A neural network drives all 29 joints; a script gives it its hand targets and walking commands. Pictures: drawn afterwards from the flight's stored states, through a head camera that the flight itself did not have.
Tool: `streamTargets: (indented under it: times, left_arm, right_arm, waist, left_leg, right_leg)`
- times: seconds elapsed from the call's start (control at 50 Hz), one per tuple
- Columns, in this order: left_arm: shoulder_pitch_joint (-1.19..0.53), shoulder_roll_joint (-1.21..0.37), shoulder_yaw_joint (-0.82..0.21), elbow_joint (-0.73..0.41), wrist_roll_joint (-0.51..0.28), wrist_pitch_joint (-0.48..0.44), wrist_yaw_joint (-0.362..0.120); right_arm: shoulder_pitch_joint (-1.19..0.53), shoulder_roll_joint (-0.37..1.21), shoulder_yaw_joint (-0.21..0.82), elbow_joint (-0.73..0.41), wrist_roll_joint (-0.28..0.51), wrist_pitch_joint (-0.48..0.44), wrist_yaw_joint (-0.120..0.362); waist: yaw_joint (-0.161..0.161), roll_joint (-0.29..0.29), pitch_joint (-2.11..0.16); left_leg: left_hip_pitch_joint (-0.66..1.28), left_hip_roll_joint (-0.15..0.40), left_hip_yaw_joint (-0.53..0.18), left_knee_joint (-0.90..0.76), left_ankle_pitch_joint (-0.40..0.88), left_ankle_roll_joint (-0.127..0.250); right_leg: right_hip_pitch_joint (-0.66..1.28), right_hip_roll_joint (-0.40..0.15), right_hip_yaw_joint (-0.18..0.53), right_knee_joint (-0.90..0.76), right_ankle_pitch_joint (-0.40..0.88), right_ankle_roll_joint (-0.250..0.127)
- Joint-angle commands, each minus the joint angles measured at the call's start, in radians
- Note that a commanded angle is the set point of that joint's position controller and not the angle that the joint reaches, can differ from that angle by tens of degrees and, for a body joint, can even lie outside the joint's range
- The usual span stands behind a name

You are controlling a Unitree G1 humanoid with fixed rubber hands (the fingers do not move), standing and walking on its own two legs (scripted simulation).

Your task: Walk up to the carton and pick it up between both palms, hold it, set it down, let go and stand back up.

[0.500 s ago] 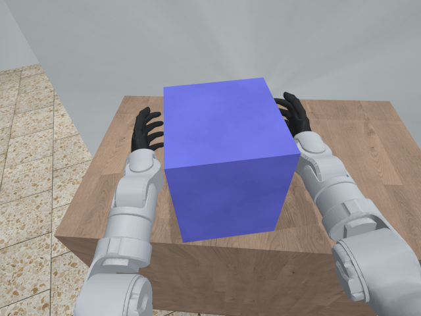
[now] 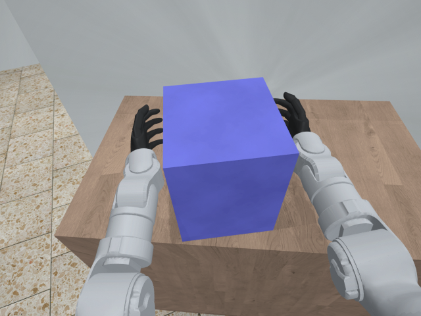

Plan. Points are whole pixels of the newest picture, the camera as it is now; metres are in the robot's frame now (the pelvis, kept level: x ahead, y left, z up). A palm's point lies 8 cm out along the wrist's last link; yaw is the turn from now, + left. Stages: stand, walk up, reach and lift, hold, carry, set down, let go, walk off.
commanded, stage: reach and lift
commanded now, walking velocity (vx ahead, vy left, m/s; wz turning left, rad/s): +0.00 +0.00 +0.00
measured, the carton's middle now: (221, 162) +0.42 +0.03 +0.07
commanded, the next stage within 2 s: none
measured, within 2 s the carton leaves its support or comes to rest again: leaves its support in 1.24 s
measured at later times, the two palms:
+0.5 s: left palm (143, 150) +0.39 +0.17 +0.14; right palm (300, 138) +0.43 -0.12 +0.13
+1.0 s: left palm (142, 151) +0.38 +0.17 +0.14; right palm (300, 141) +0.42 -0.12 +0.13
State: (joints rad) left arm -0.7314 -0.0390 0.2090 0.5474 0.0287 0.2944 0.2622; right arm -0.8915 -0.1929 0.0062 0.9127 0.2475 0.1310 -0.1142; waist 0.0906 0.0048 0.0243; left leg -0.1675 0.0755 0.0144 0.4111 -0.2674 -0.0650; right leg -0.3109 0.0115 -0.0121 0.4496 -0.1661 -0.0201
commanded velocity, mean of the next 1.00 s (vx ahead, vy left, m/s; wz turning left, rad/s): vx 0.00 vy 0.00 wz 0.00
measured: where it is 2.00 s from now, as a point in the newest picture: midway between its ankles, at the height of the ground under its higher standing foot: outside the picture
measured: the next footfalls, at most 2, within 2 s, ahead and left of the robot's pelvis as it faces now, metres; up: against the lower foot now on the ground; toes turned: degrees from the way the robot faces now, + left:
none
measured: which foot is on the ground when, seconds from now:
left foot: down 0.00-1.00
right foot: down 0.00-1.00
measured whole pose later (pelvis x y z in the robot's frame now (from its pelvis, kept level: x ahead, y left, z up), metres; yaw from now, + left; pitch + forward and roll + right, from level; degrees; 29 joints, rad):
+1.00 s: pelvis +0.00 +0.01 +0.00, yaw +1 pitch +1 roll +0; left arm -0.71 -0.11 0.34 0.54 0.28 0.27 0.15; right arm -0.83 -0.11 -0.11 0.92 0.06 0.04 -0.09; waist 0.05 0.00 -0.01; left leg -0.17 0.08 0.00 0.41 -0.26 -0.07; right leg -0.28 0.01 -0.03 0.40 -0.14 -0.02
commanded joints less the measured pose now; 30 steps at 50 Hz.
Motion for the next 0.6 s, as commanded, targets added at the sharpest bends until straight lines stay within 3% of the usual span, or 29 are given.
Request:
streamTargets:
  times: [0.0, 0.02, 0.04, 0.06, 0.12, 0.18, 0.22, 0.26, 0.3, 0.32, 0.34, 0.36, 0.38, 0.4, 0.42, 0.46, 0.5, 0.52, 0.56, 0.58]
  left_arm:
    - [-0.465, -0.166, -0.093, -0.016, 0.061, -0.070, -0.020]
    - [-0.450, -0.194, -0.110, -0.013, 0.054, -0.074, -0.030]
    - [-0.463, -0.193, -0.089, 0.003, 0.064, -0.081, -0.037]
    - [-0.470, -0.204, -0.101, 0.011, 0.070, -0.083, -0.044]
    - [-0.441, -0.307, -0.110, 0.020, 0.102, -0.087, -0.081]
    - [-0.458, -0.594, -0.107, 0.018, 0.213, -0.079, -0.186]
    - [-0.406, -0.590, -0.123, -0.054, 0.246, -0.079, -0.208]
    - [-0.353, -0.563, -0.100, -0.023, 0.275, -0.059, -0.224]
    - [-0.321, -0.573, -0.112, -0.038, 0.271, -0.060, -0.227]
    - [-0.322, -0.563, -0.105, -0.029, 0.273, -0.054, -0.228]
    - [-0.345, -0.549, -0.093, -0.028, 0.269, -0.049, -0.230]
    - [-0.345, -0.547, -0.083, -0.011, 0.274, -0.043, -0.233]
    - [-0.331, -0.571, -0.105, -0.041, 0.266, -0.049, -0.231]
    - [-0.352, -0.544, -0.101, -0.036, 0.268, -0.041, -0.230]
    - [-0.364, -0.554, -0.105, -0.048, 0.270, -0.043, -0.227]
    - [-0.372, -0.544, -0.107, -0.041, 0.271, -0.037, -0.225]
    - [-0.392, -0.552, -0.134, -0.053, 0.252, -0.031, -0.226]
    - [-0.388, -0.581, -0.159, -0.076, 0.225, -0.026, -0.223]
    - [-0.386, -0.569, -0.151, -0.059, 0.232, -0.022, -0.225]
    - [-0.371, -0.569, -0.160, -0.086, 0.235, -0.020, -0.224]
  right_arm:
    - [-0.531, 0.114, 0.036, -0.079, -0.032, -0.071, 0.024]
    - [-0.522, 0.137, 0.032, -0.073, -0.039, -0.072, 0.029]
    - [-0.540, 0.164, 0.050, -0.080, -0.031, -0.074, 0.036]
    - [-0.510, 0.166, 0.016, -0.034, -0.049, -0.073, 0.041]
    - [-0.511, 0.269, 0.016, -0.055, -0.098, -0.082, 0.075]
    - [-0.514, 0.624, -0.019, -0.051, -0.216, -0.085, 0.173]
    - [-0.456, 0.631, -0.023, -0.121, -0.279, -0.115, 0.200]
    - [-0.436, 0.610, -0.039, -0.110, -0.316, -0.127, 0.218]
    - [-0.432, 0.625, -0.010, -0.137, -0.302, -0.147, 0.223]
    - [-0.441, 0.616, -0.001, -0.131, -0.303, -0.144, 0.224]
    - [-0.426, 0.623, -0.009, -0.092, -0.298, -0.135, 0.231]
    - [-0.457, 0.617, -0.001, -0.121, -0.288, -0.141, 0.233]
    - [-0.447, 0.635, 0.015, -0.117, -0.281, -0.146, 0.237]
    - [-0.425, 0.622, -0.005, -0.082, -0.276, -0.142, 0.237]
    - [-0.442, 0.626, 0.002, -0.100, -0.281, -0.153, 0.238]
    - [-0.456, 0.623, 0.013, -0.107, -0.274, -0.150, 0.241]
    - [-0.431, 0.632, 0.019, -0.089, -0.272, -0.142, 0.228]
    - [-0.478, 0.624, 0.040, -0.148, -0.256, -0.151, 0.225]
    - [-0.477, 0.637, 0.050, -0.140, -0.255, -0.149, 0.218]
    - [-0.486, 0.648, 0.066, -0.174, -0.243, -0.155, 0.215]
  waist:
    - [0.025, -0.018, -0.485]
    - [0.003, -0.026, -0.477]
    - [0.050, -0.038, -0.471]
    - [-0.001, -0.021, -0.441]
    - [-0.003, -0.033, -0.463]
    - [-0.004, -0.027, -0.489]
    - [-0.017, -0.035, -0.579]
    - [-0.038, -0.048, -0.527]
    - [-0.024, -0.044, -0.545]
    - [-0.031, -0.070, -0.524]
    - [-0.009, -0.054, -0.484]
    - [-0.018, -0.068, -0.473]
    - [0.003, -0.046, -0.507]
    - [-0.017, -0.052, -0.470]
    - [0.000, -0.047, -0.490]
    - [0.000, -0.038, -0.479]
    - [-0.022, -0.065, -0.470]
    - [-0.036, -0.055, -0.521]
    - [-0.021, -0.068, -0.499]
    - [-0.010, -0.047, -0.532]
  left_leg:
    - [-0.067, -0.067, 0.038, -0.025, 0.341, 0.009]
    - [-0.053, -0.068, 0.034, -0.030, 0.366, 0.010]
    - [-0.087, -0.070, 0.039, -0.026, 0.353, 0.015]
    - [-0.071, -0.071, 0.038, -0.037, 0.335, 0.015]
    - [-0.037, -0.066, 0.027, -0.038, 0.359, 0.016]
    - [-0.001, -0.083, 0.040, -0.056, 0.393, 0.017]
    - [0.027, -0.086, 0.048, -0.054, 0.448, 0.009]
    - [-0.004, -0.090, 0.051, -0.073, 0.423, 0.014]
    - [-0.013, -0.096, 0.056, -0.073, 0.418, 0.016]
    - [-0.023, -0.096, 0.051, -0.079, 0.407, 0.023]
    - [-0.039, -0.095, 0.062, -0.090, 0.382, 0.020]
    - [-0.024, -0.097, 0.059, -0.094, 0.360, 0.026]
    - [-0.018, -0.092, 0.060, -0.082, 0.405, 0.020]
    - [-0.012, -0.093, 0.059, -0.090, 0.374, 0.018]
    - [-0.013, -0.091, 0.058, -0.088, 0.374, 0.020]
    - [-0.029, -0.097, 0.067, -0.091, 0.346, 0.019]
    - [-0.030, -0.094, 0.060, -0.094, 0.341, 0.015]
    - [0.001, -0.090, 0.050, -0.075, 0.387, 0.012]
    - [-0.012, -0.092, 0.052, -0.074, 0.384, 0.016]
    - [0.000, -0.099, 0.058, -0.064, 0.407, 0.014]
  right_leg:
    - [0.249, 0.053, -0.027, -0.132, 0.156, -0.007]
    - [0.251, 0.056, -0.029, -0.132, 0.179, -0.007]
    - [0.280, 0.044, -0.018, -0.129, 0.175, -0.009]
    - [0.259, 0.044, -0.028, -0.139, 0.152, -0.007]
    - [0.261, 0.049, -0.035, -0.145, 0.163, -0.012]
    - [0.317, 0.031, -0.034, -0.163, 0.200, -0.014]
    - [0.402, 0.030, -0.051, -0.131, 0.340, -0.001]
    - [0.441, 0.029, -0.061, -0.124, 0.371, 0.014]
    - [0.464, 0.031, -0.050, -0.109, 0.430, 0.017]
    - [0.466, 0.033, -0.052, -0.108, 0.408, 0.019]
    - [0.479, 0.026, -0.046, -0.114, 0.394, 0.017]
    - [0.461, 0.034, -0.055, -0.122, 0.352, 0.019]
    - [0.469, 0.039, -0.058, -0.111, 0.376, 0.014]
    - [0.444, 0.042, -0.065, -0.124, 0.331, 0.019]
    - [0.446, 0.043, -0.066, -0.125, 0.320, 0.017]
    - [0.450, 0.036, -0.062, -0.124, 0.308, 0.018]
    - [0.455, 0.045, -0.061, -0.123, 0.341, 0.022]
    - [0.448, 0.045, -0.078, -0.115, 0.376, 0.024]
    - [0.457, 0.044, -0.069, -0.118, 0.373, 0.023]
    - [0.478, 0.040, -0.066, -0.110, 0.418, 0.026]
